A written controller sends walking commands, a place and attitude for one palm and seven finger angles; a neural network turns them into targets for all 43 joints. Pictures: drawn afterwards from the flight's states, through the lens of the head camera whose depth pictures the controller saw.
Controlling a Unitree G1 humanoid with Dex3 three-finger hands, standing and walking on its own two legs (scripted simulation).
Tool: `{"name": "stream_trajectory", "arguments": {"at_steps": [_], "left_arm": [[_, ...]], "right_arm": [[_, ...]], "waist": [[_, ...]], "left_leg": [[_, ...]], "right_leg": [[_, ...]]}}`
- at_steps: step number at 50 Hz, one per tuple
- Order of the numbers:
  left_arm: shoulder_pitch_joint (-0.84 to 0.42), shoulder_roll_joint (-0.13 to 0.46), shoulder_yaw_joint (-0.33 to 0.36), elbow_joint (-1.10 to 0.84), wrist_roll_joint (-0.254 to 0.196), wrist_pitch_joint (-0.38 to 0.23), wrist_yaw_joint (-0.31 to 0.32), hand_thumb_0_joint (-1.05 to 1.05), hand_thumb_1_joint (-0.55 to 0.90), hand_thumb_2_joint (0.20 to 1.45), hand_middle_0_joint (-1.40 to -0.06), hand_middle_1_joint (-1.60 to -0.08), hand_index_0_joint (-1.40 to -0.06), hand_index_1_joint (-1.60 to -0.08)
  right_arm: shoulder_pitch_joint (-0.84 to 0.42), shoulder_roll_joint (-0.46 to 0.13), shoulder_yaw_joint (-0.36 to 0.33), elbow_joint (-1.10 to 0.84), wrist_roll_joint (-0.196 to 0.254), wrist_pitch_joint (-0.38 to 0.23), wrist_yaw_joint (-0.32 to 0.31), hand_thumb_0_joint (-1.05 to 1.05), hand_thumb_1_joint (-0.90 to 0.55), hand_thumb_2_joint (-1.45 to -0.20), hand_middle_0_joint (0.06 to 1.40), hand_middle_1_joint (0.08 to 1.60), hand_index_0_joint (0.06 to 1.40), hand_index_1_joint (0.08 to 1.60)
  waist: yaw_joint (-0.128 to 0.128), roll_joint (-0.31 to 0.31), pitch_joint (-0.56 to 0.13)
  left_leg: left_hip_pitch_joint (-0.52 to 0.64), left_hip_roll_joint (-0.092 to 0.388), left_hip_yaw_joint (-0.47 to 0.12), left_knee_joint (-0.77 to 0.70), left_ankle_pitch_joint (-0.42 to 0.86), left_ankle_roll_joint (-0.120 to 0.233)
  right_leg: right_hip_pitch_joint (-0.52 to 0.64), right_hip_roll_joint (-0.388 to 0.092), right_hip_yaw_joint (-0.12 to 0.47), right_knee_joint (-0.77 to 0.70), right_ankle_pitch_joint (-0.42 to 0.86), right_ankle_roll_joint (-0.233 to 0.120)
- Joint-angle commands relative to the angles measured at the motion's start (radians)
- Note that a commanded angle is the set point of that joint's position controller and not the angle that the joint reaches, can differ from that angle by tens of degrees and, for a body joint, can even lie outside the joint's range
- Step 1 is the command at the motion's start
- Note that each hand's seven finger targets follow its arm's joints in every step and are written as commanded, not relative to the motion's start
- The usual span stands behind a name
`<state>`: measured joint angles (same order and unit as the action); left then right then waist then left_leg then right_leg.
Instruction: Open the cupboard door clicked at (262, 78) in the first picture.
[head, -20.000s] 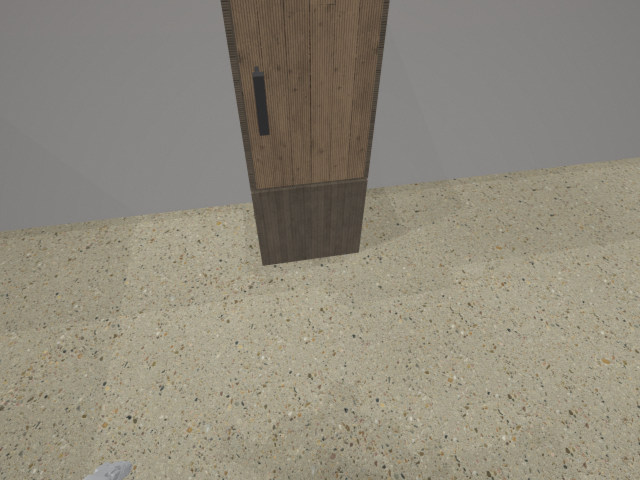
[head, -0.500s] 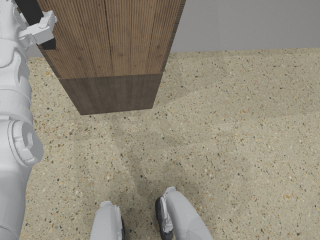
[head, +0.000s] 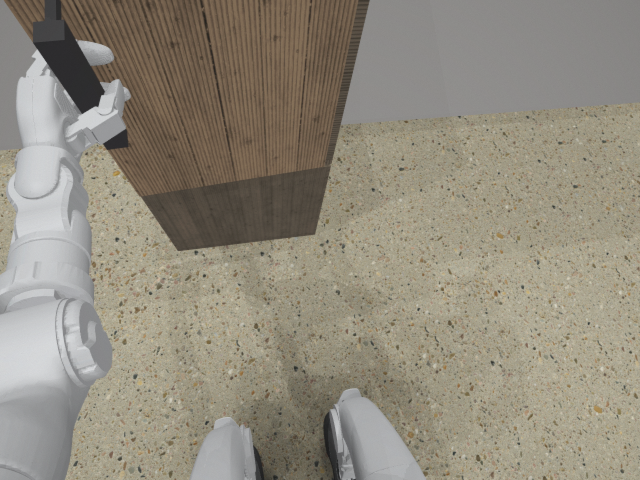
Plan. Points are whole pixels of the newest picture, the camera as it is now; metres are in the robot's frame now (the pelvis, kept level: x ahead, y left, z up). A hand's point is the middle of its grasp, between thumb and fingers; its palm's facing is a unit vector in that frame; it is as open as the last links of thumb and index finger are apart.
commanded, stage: pull the door open along its arc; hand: left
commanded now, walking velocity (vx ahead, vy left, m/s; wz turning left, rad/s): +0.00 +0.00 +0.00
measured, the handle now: (88, 79) +0.59 +0.20 +0.06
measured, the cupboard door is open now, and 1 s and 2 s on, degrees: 4 48 49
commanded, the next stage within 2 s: open thumb and fingers to let go in 0.64 s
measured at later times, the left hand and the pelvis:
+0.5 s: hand (211, 230) +0.38 +0.07 +0.06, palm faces +0.38 -0.93 +0.01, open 6.4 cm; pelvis +0.02 -0.01 +0.02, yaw +2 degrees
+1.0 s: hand (259, 261) +0.35 +0.02 +0.06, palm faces +0.44 -0.90 -0.05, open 7.7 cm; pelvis +0.00 -0.06 +0.02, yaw +6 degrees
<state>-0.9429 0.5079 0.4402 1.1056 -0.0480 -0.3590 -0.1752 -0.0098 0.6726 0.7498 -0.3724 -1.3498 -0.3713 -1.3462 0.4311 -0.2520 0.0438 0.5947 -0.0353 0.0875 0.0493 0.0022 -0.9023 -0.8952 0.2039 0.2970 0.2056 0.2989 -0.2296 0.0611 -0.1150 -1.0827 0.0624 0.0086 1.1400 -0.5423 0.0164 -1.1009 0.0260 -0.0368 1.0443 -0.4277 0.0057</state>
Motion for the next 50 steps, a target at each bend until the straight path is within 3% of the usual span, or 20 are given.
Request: {"name": "stream_trajectory", "arguments": {"at_steps": [1,5,7,8,9,11,12,15,17,18,21,25,30,31,34,36,37,40,45,50], "left_arm": [[-0.161,0.165,-0.025,-0.306,-0.051,-0.087,-0.032,0.000,0.900,0.900,-0.400,-1.350,-0.400,-1.350],[0.070,0.046,-0.087,-0.451,-0.088,-0.095,-0.023,0.000,0.900,0.900,-0.400,-1.350,-0.400,-1.350],[0.167,-0.034,-0.129,-0.502,-0.108,-0.095,-0.012,0.000,0.900,0.900,-0.400,-1.350,-0.400,-1.350],[0.176,-0.084,-0.018,-0.578,-0.167,-0.095,0.147,0.000,0.900,0.900,-0.400,-1.350,-0.400,-1.350],[0.237,-0.203,-0.113,-0.593,-0.148,-0.095,0.228,0.000,0.900,0.900,-0.400,-1.350,-0.400,-1.350],[0.329,-0.293,-0.174,-0.634,-0.122,-0.100,0.329,0.000,0.900,0.900,-0.400,-1.350,-0.400,-1.350],[0.345,-0.307,-0.183,-0.668,-0.101,-0.106,0.384,0.000,0.900,0.900,-0.400,-1.350,-0.400,-1.350],[0.416,-0.397,-0.258,-0.772,-0.010,-0.116,0.541,0.000,0.900,0.900,-0.400,-1.350,-0.400,-1.350],[0.447,-0.483,-0.338,-0.800,0.059,-0.108,0.634,0.000,0.900,0.900,-0.400,-1.350,-0.400,-1.350],[0.486,-0.501,-0.353,-0.835,0.090,-0.105,0.676,0.000,0.900,0.900,-0.400,-1.350,-0.400,-1.350],[0.593,-0.576,-0.446,-0.903,0.164,-0.083,0.753,0.000,0.900,0.900,-0.400,-1.350,-0.400,-1.350],[0.699,-0.643,-0.546,-1.005,0.202,-0.065,0.776,0.000,0.900,0.900,-0.400,-1.350,-0.400,-1.350],[0.871,-0.699,-0.599,-1.058,0.169,-0.033,0.778,0.000,0.900,0.900,-0.400,-1.350,-0.400,-1.350],[0.834,-0.719,-0.617,-1.043,0.163,-0.025,0.783,0.000,0.900,0.900,-0.400,-1.350,-0.400,-1.350],[0.715,-0.753,-0.639,-0.991,0.171,-0.005,0.814,0.000,0.900,0.900,-0.400,-1.350,-0.400,-1.350],[0.630,-0.779,-0.661,-0.957,0.187,0.000,0.833,0.000,0.900,0.900,-0.400,-1.350,-0.400,-1.350],[0.532,-0.734,-0.623,-0.936,0.192,-0.006,0.845,0.000,0.900,0.900,-0.400,-1.350,-0.400,-1.350],[0.552,-0.702,-0.587,-0.907,0.193,-0.018,0.840,0.000,0.690,0.810,-0.385,-1.327,-0.385,-1.327],[0.536,-0.698,-0.594,-0.898,0.168,-0.041,0.800,0.000,0.340,0.660,-0.360,-1.290,-0.360,-1.290],[0.444,-0.663,-0.578,-0.854,0.161,-0.075,0.769,0.000,-0.010,0.510,-0.335,-1.253,-0.335,-1.253]], "right_arm": [[0.164,-0.179,-0.081,-0.074,0.010,-0.020,-0.008,0.000,-0.900,-0.900,0.200,0.300,0.200,0.300],[0.124,-0.164,-0.093,-0.109,0.024,-0.028,0.003,0.000,-0.900,-0.900,0.200,0.300,0.200,0.300],[0.097,-0.153,-0.099,-0.116,0.030,-0.034,0.008,0.000,-0.900,-0.900,0.200,0.300,0.200,0.300],[0.064,-0.132,-0.104,-0.129,0.023,-0.044,0.011,0.000,-0.900,-0.900,0.200,0.300,0.200,0.300],[0.044,-0.123,-0.105,-0.126,0.017,-0.060,0.024,0.000,-0.900,-0.900,0.200,0.300,0.200,0.300],[0.031,-0.115,-0.107,-0.117,0.009,-0.075,0.039,0.000,-0.900,-0.900,0.200,0.300,0.200,0.300],[0.030,-0.116,-0.111,-0.112,0.001,-0.077,0.044,0.000,-0.900,-0.900,0.200,0.300,0.200,0.300],[-0.003,-0.098,-0.113,-0.123,-0.019,-0.081,0.052,0.000,-0.900,-0.900,0.200,0.300,0.200,0.300],[-0.032,-0.081,-0.115,-0.120,-0.031,-0.083,0.057,0.000,-0.900,-0.900,0.200,0.300,0.200,0.300],[-0.046,-0.075,-0.117,-0.127,-0.036,-0.082,0.059,0.000,-0.900,-0.900,0.200,0.300,0.200,0.300],[-0.089,-0.057,-0.120,-0.142,-0.047,-0.079,0.054,0.000,-0.900,-0.900,0.200,0.300,0.200,0.300],[-0.164,-0.032,-0.111,-0.169,-0.046,-0.080,0.030,0.000,-0.900,-0.900,0.200,0.300,0.200,0.300],[-0.260,0.001,-0.085,-0.181,-0.036,-0.100,0.007,0.000,-0.900,-0.900,0.200,0.300,0.200,0.300],[-0.279,0.005,-0.077,-0.169,-0.034,-0.103,0.004,0.000,-0.900,-0.900,0.200,0.300,0.200,0.300],[-0.303,0.011,-0.069,-0.139,-0.043,-0.122,-0.003,0.000,-0.900,-0.900,0.200,0.300,0.200,0.300],[-0.310,0.014,-0.069,-0.114,-0.048,-0.132,-0.004,0.000,-0.900,-0.900,0.200,0.300,0.200,0.300],[-0.300,0.007,-0.068,-0.093,-0.053,-0.133,-0.011,0.000,-0.900,-0.900,0.200,0.300,0.200,0.300],[-0.300,0.005,-0.076,-0.094,-0.057,-0.137,-0.021,0.000,-0.900,-0.900,0.200,0.300,0.200,0.300],[-0.292,0.000,-0.085,-0.088,-0.057,-0.139,-0.036,0.000,-0.900,-0.900,0.200,0.300,0.200,0.300],[-0.287,-0.012,-0.088,-0.069,-0.054,-0.142,-0.047,0.000,-0.900,-0.900,0.200,0.300,0.200,0.300]], "waist": [[0.070,0.066,-0.585],[0.116,0.063,-0.558],[0.121,0.013,-0.516],[0.177,0.003,-0.500],[0.155,0.027,-0.473],[0.160,-0.005,-0.436],[0.160,-0.041,-0.444],[0.182,-0.006,-0.461],[0.181,-0.021,-0.438],[0.196,-0.021,-0.458],[0.204,-0.092,-0.471],[0.213,-0.136,-0.447],[0.243,-0.150,-0.375],[0.232,-0.134,-0.330],[0.207,-0.142,-0.291],[0.194,-0.100,-0.273],[0.175,-0.116,-0.269],[0.194,-0.149,-0.348],[0.185,-0.196,-0.388],[0.161,-0.223,-0.331]], "left_leg": [[0.350,-0.047,-0.019,-0.140,0.550,0.011],[0.400,-0.048,-0.006,-0.177,0.629,0.007],[0.376,-0.050,0.006,-0.189,0.613,0.008],[0.358,-0.050,0.012,-0.199,0.600,-0.006],[0.370,-0.051,0.017,-0.198,0.582,-0.014],[0.390,-0.043,0.011,-0.201,0.623,-0.023],[0.391,-0.043,0.013,-0.200,0.632,-0.025],[0.413,-0.046,0.020,-0.197,0.659,-0.031],[0.427,-0.044,0.017,-0.200,0.657,-0.034],[0.437,-0.045,0.017,-0.203,0.662,-0.035],[0.446,-0.046,0.019,-0.207,0.646,-0.033],[0.444,-0.056,0.022,-0.227,0.567,-0.028],[0.421,-0.074,0.026,-0.249,0.441,-0.031],[0.411,-0.075,0.021,-0.254,0.405,-0.033],[0.392,-0.080,0.009,-0.233,0.347,-0.031],[0.393,-0.080,0.004,-0.220,0.339,-0.031],[0.384,-0.080,-0.002,-0.207,0.331,-0.028],[0.363,-0.091,0.000,-0.199,0.315,-0.027],[0.314,-0.097,0.000,-0.186,0.283,-0.026],[0.259,-0.097,-0.008,-0.179,0.197,-0.021]], "right_leg": [[0.483,0.030,0.001,-0.096,0.521,-0.026],[0.527,0.025,-0.002,-0.112,0.574,-0.031],[0.552,0.020,-0.004,-0.119,0.593,-0.025],[0.553,0.022,-0.022,-0.125,0.564,-0.022],[0.519,0.022,-0.025,-0.126,0.536,-0.020],[0.490,0.017,-0.040,-0.123,0.522,-0.024],[0.509,0.016,-0.039,-0.118,0.545,-0.025],[0.530,0.005,-0.029,-0.102,0.565,-0.034],[0.518,-0.001,-0.034,-0.103,0.548,-0.035],[0.535,-0.004,-0.035,-0.100,0.546,-0.038],[0.578,-0.006,-0.034,-0.108,0.570,-0.041],[0.638,-0.012,-0.022,-0.129,0.573,-0.045],[0.682,-0.024,-0.008,-0.173,0.518,-0.042],[0.653,-0.028,-0.006,-0.180,0.478,-0.041],[0.591,-0.036,0.005,-0.192,0.410,-0.031],[0.549,-0.038,0.006,-0.189,0.377,-0.035],[0.527,-0.043,0.011,-0.185,0.367,-0.031],[0.587,-0.059,0.046,-0.194,0.389,-0.018],[0.656,-0.089,0.108,-0.216,0.442,0.005],[0.621,-0.108,0.159,-0.261,0.286,0.015]]}}
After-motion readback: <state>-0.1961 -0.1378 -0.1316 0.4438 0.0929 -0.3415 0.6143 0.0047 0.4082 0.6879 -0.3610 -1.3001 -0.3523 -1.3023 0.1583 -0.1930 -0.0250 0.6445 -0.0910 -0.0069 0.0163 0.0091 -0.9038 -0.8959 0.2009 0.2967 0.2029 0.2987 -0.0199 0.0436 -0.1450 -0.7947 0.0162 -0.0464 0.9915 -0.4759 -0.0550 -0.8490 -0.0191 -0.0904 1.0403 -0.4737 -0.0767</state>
